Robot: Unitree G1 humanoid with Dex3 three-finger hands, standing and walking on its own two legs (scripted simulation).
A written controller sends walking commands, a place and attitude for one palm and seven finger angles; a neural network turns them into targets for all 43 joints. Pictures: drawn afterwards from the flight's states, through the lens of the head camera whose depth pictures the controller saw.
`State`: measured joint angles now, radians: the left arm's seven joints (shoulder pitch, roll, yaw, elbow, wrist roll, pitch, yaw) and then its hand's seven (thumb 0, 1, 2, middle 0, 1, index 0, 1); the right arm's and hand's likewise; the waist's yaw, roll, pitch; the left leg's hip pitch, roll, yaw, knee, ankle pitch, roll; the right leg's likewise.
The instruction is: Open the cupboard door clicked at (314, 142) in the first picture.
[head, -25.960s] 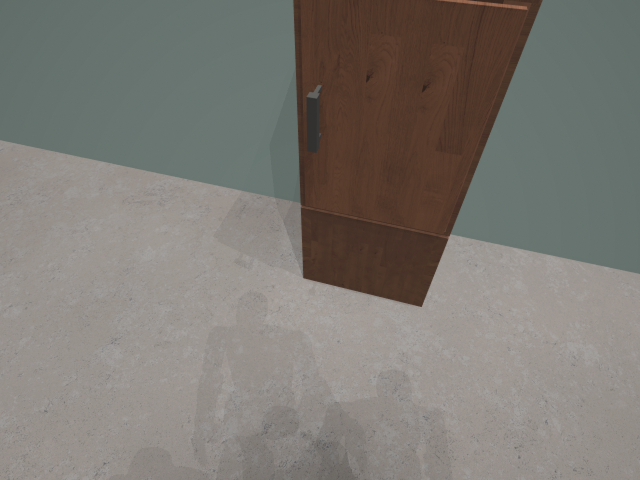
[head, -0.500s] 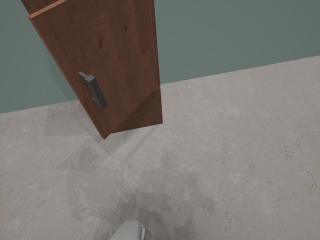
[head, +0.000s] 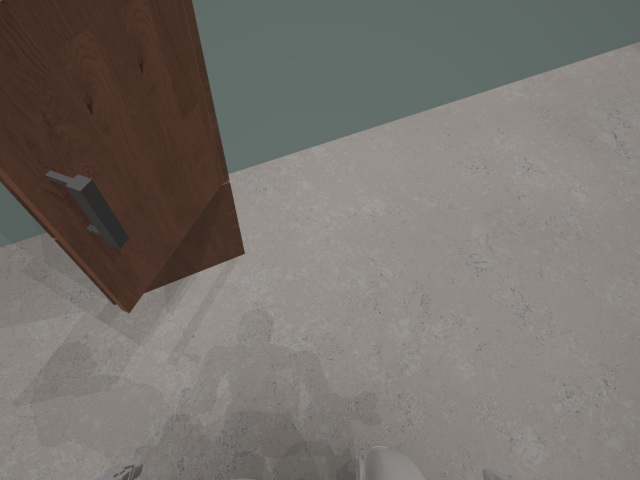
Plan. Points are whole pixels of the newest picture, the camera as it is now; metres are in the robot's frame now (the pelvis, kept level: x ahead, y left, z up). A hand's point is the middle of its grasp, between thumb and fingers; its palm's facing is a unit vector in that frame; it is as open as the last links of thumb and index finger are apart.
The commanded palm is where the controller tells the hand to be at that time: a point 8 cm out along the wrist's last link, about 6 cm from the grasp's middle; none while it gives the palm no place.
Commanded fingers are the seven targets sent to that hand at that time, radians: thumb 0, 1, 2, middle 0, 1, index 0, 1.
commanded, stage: walk to a spot facing it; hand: left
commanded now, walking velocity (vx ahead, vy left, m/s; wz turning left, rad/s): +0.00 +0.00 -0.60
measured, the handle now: (88, 210) +0.45 +0.41 -0.02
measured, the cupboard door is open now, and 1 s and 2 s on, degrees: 42 42 42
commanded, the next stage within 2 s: turn to face it in 1.90 s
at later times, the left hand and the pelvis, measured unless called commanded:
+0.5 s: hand (234, 446) +0.17 +0.14 -0.17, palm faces -0.31 -0.93 -0.20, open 7.4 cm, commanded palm none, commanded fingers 0.00 0.90 0.90 -0.20 -0.30 -0.20 -0.30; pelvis +0.01 -0.02 -0.01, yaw -19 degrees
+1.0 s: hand (310, 417) +0.22 +0.03 -0.16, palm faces -0.56 -0.80 -0.22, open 7.4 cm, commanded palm none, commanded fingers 0.00 0.90 0.90 -0.20 -0.30 -0.20 -0.30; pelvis +0.07 -0.11 +0.00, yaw -37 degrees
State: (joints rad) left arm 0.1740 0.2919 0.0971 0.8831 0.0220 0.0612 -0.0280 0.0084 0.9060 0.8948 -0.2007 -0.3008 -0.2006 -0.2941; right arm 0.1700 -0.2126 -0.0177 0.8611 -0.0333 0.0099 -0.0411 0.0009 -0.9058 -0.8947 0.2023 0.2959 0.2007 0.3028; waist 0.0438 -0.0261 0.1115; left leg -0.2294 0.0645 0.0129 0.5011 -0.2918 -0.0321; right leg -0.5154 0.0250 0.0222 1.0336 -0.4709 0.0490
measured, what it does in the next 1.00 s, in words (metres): steps to the right, turning right: right foot, then left foot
